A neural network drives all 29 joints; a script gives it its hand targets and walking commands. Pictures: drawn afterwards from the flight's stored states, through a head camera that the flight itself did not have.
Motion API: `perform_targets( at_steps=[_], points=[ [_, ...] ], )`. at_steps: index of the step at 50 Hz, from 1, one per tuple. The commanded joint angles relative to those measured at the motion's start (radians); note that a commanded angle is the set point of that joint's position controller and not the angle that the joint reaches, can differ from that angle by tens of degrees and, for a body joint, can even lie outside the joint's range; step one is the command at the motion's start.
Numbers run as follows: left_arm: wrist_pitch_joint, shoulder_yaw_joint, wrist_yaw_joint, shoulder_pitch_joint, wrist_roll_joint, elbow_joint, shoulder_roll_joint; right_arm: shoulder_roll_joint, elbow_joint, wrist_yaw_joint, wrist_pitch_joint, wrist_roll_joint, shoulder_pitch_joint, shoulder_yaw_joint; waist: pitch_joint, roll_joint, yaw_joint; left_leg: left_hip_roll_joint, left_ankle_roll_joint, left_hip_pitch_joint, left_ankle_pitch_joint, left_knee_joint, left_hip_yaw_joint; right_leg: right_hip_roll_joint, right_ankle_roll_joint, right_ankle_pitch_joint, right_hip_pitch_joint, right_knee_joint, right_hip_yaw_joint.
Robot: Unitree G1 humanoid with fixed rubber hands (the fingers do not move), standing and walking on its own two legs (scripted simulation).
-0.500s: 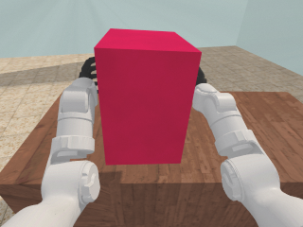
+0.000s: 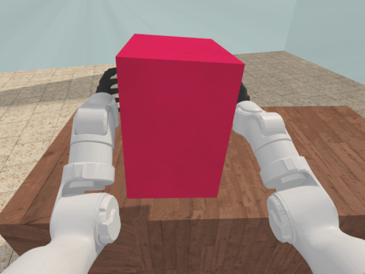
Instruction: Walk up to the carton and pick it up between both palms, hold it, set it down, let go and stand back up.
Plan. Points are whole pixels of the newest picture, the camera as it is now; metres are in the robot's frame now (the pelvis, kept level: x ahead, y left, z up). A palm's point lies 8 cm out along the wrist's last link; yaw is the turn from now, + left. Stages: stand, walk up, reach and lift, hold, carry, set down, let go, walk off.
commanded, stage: hold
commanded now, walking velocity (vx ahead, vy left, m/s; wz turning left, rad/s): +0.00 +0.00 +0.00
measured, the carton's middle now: (173, 111) +0.41 +0.00 +0.22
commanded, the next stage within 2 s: none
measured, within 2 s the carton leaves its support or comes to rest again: neither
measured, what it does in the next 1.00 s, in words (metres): stands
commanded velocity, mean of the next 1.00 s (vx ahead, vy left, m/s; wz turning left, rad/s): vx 0.00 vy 0.00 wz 0.00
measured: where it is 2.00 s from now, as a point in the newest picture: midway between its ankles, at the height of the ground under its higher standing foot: outside the picture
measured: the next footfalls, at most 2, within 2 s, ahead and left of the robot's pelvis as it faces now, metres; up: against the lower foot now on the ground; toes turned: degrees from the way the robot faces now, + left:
none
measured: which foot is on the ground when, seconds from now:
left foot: down 0.00-1.00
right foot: down 0.00-1.00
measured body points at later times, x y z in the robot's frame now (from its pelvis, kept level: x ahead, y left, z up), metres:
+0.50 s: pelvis +0.00 +0.00 +0.00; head -0.09 +0.01 +0.44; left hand +0.38 +0.15 +0.27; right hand +0.38 -0.14 +0.25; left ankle +0.01 +0.11 -0.75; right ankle +0.02 -0.10 -0.75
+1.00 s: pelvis +0.00 +0.00 +0.00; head -0.10 +0.01 +0.44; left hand +0.38 +0.15 +0.27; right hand +0.38 -0.14 +0.24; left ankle +0.01 +0.11 -0.75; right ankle +0.02 -0.10 -0.75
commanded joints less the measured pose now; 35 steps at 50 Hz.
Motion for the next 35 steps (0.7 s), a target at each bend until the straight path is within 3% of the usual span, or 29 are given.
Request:
perform_targets(
  at_steps=[1,3,4,6,12,15,19,24,25,26,27,28,31,34,35],
  points=[
    [-0.097,-0.345,-0.133,-0.876,-0.153,-0.131,-0.739,0.782,-0.478,0.107,-0.073,0.158,-1.156,0.253,-0.383,-0.022,0.021,-0.067,-0.003,0.119,0.245,-0.047,-0.044,0.040,0.065,0.166,0.107,-0.038,0.069],
    [-0.101,-0.400,-0.132,-0.876,-0.177,-0.206,-0.761,0.795,-0.522,0.108,-0.082,0.155,-1.129,0.259,-0.476,0.003,0.000,-0.063,-0.012,0.146,0.273,-0.038,-0.046,0.042,0.060,0.202,0.143,-0.021,0.072],
    [-0.100,-0.397,-0.132,-0.920,-0.180,-0.198,-0.760,0.791,-0.503,0.108,-0.079,0.154,-1.155,0.246,-0.442,0.018,-0.002,-0.063,-0.016,0.128,0.264,-0.039,-0.047,0.039,0.057,0.184,0.125,-0.024,0.073],
    [-0.090,-0.369,-0.140,-0.872,-0.158,-0.140,-0.752,0.785,-0.489,0.105,-0.076,0.137,-1.140,0.233,-0.390,-0.010,-0.003,-0.066,-0.006,0.115,0.214,-0.055,-0.041,0.033,0.062,0.175,0.125,-0.037,0.075],
    [-0.101,-0.437,-0.145,-0.947,-0.195,-0.261,-0.778,0.778,-0.489,0.101,-0.068,0.165,-1.110,0.242,-0.445,0.068,-0.044,-0.062,-0.049,0.146,0.312,-0.029,-0.056,0.038,0.059,0.228,0.135,-0.015,0.067],
    [-0.097,-0.428,-0.139,-0.925,-0.191,-0.241,-0.770,0.780,-0.514,0.105,-0.065,0.162,-1.126,0.249,-0.443,0.047,-0.026,-0.061,-0.038,0.138,0.289,-0.032,-0.057,0.038,0.059,0.199,0.126,-0.020,0.064],
    [-0.092,-0.423,-0.133,-0.877,-0.185,-0.243,-0.769,0.775,-0.549,0.100,-0.069,0.172,-1.121,0.275,-0.471,0.032,-0.010,-0.062,-0.036,0.163,0.343,-0.020,-0.055,0.046,0.060,0.257,0.158,-0.013,0.062],
    [-0.080,-0.362,-0.147,-0.855,-0.137,-0.138,-0.750,0.745,-0.428,0.111,-0.059,0.125,-1.095,0.207,-0.348,0.011,-0.008,-0.053,-0.018,0.120,0.197,-0.078,-0.045,0.040,0.050,0.099,0.108,-0.044,0.066],
    [-0.082,-0.371,-0.149,-0.859,-0.145,-0.148,-0.759,0.767,-0.471,0.116,-0.070,0.124,-1.130,0.220,-0.383,-0.002,0.004,-0.056,-0.009,0.113,0.184,-0.077,-0.044,0.036,0.053,0.087,0.122,-0.042,0.066],
    [-0.089,-0.378,-0.147,-0.907,-0.146,-0.152,-0.758,0.764,-0.417,0.120,-0.069,0.116,-1.130,0.197,-0.325,0.022,-0.011,-0.053,-0.018,0.088,0.177,-0.085,-0.046,0.036,0.048,0.074,0.094,-0.041,0.067],
    [-0.091,-0.409,-0.144,-0.905,-0.160,-0.184,-0.790,0.776,-0.467,0.124,-0.082,0.121,-1.144,0.216,-0.404,0.035,-0.013,-0.052,-0.026,0.119,0.225,-0.069,-0.047,0.040,0.045,0.115,0.125,-0.031,0.065],
    [-0.091,-0.401,-0.143,-0.915,-0.157,-0.163,-0.786,0.753,-0.423,0.123,-0.077,0.123,-1.137,0.195,-0.350,0.057,-0.024,-0.051,-0.037,0.118,0.236,-0.065,-0.049,0.040,0.041,0.117,0.095,-0.036,0.068],
    [-0.102,-0.424,-0.138,-0.955,-0.176,-0.210,-0.786,0.766,-0.430,0.121,-0.078,0.139,-1.134,0.216,-0.388,0.071,-0.034,-0.053,-0.050,0.144,0.294,-0.041,-0.053,0.044,0.043,0.166,0.099,-0.028,0.064],
    [-0.105,-0.414,-0.130,-0.930,-0.189,-0.227,-0.782,0.809,-0.524,0.119,-0.085,0.172,-1.176,0.272,-0.460,0.028,0.006,-0.060,-0.026,0.144,0.323,-0.025,-0.051,0.043,0.058,0.225,0.131,-0.014,0.065],
    [-0.104,-0.396,-0.127,-0.917,-0.173,-0.209,-0.760,0.798,-0.475,0.114,-0.070,0.163,-1.125,0.259,-0.437,0.014,-0.006,-0.060,-0.026,0.151,0.312,-0.034,-0.053,0.045,0.060,0.226,0.139,-0.016,0.065]
  ],
)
